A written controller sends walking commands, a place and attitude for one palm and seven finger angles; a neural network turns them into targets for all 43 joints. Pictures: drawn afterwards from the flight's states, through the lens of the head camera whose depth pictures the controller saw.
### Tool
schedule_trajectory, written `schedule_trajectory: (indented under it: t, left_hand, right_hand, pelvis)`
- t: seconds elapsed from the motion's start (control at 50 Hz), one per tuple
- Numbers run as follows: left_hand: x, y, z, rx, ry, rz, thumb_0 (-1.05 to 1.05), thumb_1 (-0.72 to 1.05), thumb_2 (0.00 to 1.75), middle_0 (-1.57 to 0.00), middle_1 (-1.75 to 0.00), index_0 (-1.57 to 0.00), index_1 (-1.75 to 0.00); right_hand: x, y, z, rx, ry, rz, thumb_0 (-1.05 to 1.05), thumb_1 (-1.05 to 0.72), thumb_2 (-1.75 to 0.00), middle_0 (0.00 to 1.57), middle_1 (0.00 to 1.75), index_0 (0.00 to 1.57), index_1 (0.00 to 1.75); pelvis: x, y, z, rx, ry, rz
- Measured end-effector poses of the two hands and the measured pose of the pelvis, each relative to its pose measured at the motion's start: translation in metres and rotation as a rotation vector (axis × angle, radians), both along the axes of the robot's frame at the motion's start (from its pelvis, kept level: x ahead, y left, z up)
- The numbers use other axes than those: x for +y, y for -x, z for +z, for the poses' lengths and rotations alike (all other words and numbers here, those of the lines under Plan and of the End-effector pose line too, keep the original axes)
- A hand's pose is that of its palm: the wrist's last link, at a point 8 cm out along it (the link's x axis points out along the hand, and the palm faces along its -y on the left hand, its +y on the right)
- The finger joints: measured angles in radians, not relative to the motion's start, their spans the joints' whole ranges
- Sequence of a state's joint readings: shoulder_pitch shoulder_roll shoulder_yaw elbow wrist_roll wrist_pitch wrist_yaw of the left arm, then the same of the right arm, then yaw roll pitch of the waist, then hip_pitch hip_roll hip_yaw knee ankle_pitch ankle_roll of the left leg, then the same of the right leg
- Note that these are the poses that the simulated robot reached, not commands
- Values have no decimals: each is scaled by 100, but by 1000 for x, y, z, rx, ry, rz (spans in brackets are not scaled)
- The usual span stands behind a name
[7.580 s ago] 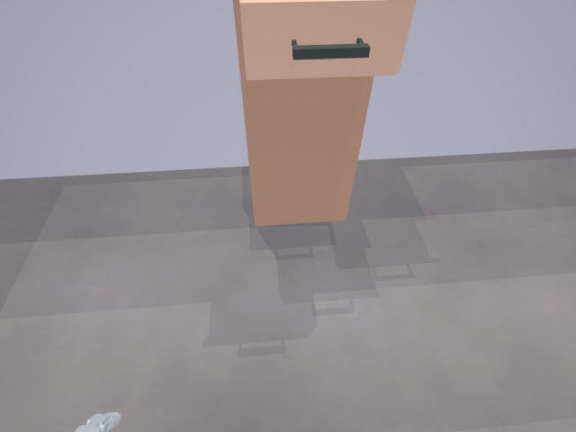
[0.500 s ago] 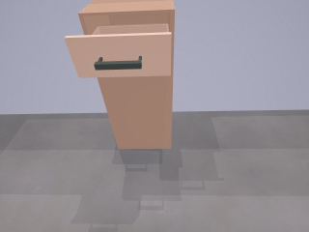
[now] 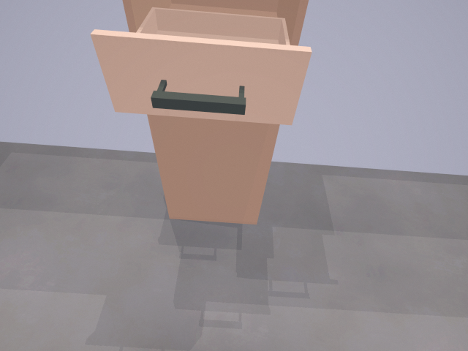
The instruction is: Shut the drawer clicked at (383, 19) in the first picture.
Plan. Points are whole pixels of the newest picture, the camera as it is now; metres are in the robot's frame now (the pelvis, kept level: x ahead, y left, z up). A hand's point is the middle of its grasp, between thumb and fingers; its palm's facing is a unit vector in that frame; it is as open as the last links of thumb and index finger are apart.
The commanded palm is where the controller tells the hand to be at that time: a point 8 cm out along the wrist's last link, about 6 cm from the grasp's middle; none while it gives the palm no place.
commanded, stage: take the last steps up to it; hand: left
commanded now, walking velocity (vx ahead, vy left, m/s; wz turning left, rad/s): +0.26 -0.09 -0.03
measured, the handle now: (200, 95) +0.52 +0.12 +0.16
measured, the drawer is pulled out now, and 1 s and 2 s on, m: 0.25 0.25 0.25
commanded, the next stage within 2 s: come to a stop and stand still in 0.28 s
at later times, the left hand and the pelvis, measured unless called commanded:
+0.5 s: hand (190, 296) +0.25 +0.11 -0.16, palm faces -0.01 -0.97 -0.22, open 7.3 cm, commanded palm none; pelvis +0.16 -0.06 +0.00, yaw +0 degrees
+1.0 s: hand (136, 346) +0.15 +0.20 -0.17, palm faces +0.08 -0.96 -0.25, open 7.4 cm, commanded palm none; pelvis +0.12 +0.00 +0.00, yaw +0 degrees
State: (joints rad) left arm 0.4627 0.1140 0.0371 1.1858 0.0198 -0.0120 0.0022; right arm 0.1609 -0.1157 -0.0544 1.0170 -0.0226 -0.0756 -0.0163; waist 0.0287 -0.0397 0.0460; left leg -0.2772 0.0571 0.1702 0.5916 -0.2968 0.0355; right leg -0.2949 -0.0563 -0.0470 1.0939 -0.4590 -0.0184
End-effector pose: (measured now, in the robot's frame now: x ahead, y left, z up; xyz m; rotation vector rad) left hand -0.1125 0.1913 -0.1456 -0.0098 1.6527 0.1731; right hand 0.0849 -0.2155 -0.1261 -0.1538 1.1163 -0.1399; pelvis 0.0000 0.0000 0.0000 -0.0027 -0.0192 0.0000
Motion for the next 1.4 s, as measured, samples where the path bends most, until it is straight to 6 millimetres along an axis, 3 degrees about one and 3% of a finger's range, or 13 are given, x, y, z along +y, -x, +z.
schedule_trajectory:
  t: [0.06, 0.12, 0.22, 0.34, 0.42, 0.52, 0.7, 0.78, 0.86, 0.98, 1.12, 1.24, 1.4]
  left_hand:
    - [24, -69, 2, -127, -37, -49, 1, 91, 90, -20, -30, -20, -30]
    - [40, -141, 7, -276, -79, -75, 1, 92, 90, -20, -30, -20, -30]
    - [43, -243, 22, -448, -117, -125, 1, 92, 90, -19, -30, -19, -30]
    - [14, -332, 28, -507, -137, -215, 0, 92, 90, -19, -30, -19, -30]
    - [-11, -362, 19, -528, -153, -228, 0, 92, 90, -19, -30, -20, -30]
    - [-35, -352, 23, -458, -149, -180, 0, 92, 90, -20, -30, -20, -30]
    - [-18, -327, 26, -393, -192, -119, 0, 93, 90, -20, -30, -20, -30]
    - [-3, -307, 19, -375, -186, -98, 0, 92, 90, -20, -30, -20, -30]
    - [19, -285, 6, -374, -185, -95, 0, 91, 90, -20, -30, -20, -30]
    - [47, -258, 10, -376, -182, -98, 1, 91, 90, -20, -30, -20, -30]
    - [61, -225, 17, -382, -202, -106, 1, 91, 90, -20, -30, -20, -30]
    - [58, -200, 18, -343, -157, -125, 1, 91, 90, -20, -30, -20, -30]
    - [62, -202, 12, -360, -112, -131, 1, 92, 90, -20, -30, -20, -30]
  right_hand:
    - [-7, -8, 11, -17, 30, -38, -3, -96, -90, 20, 30, 20, 30]
    - [-14, -5, 13, 38, 40, -43, -3, -96, -90, 20, 30, 20, 30]
    - [-19, 14, 3, 177, 10, -73, -2, -94, -90, 20, 30, 20, 30]
    - [-29, 31, -18, 348, -63, -139, 0, -92, -90, 20, 30, 20, 30]
    - [-48, 24, -35, 437, -94, -151, 0, -91, -90, 20, 30, 20, 30]
    - [-70, -24, -30, 399, -65, -128, 0, -91, -90, 20, 30, 20, 30]
    - [-79, -117, -22, 223, -28, -29, 0, -91, -90, 19, 30, 20, 30]
    - [-70, -140, -14, 138, -4, 4, 0, -91, -90, 19, 30, 20, 30]
    - [-55, -146, -6, 32, 24, 15, 0, -91, -90, 19, 30, 20, 30]
    - [-25, -130, 2, -61, 18, 10, 0, -91, -90, 20, 30, 20, 30]
    - [2, -95, -15, -15, -44, 28, 0, -91, -90, 20, 30, 20, 30]
    - [6, -45, -15, 78, -30, -10, 0, -93, -90, 20, 30, 20, 30]
    - [12, 32, -8, 255, 10, -49, 0, -92, -90, 20, 30, 20, 30]
  pelvis:
    - [3, -18, 8, -6, 0, -5]
    - [2, -37, 13, -6, -4, -6]
    - [-7, -69, 14, -6, -17, -6]
    - [-33, -114, 4, -4, -29, -12]
    - [-56, -143, -10, -9, -23, -7]
    - [-66, -161, 0, -17, -19, 2]
    - [-63, -155, 6, -1, -28, 16]
    - [-51, -144, 4, 1, -24, 20]
    - [-31, -132, -4, -6, -7, 30]
    - [-4, -118, -4, -51, -11, 1]
    - [9, -95, -6, -36, -25, -5]
    - [20, -78, 1, -28, -6, 15]
    - [30, -68, 6, -24, 4, 14]
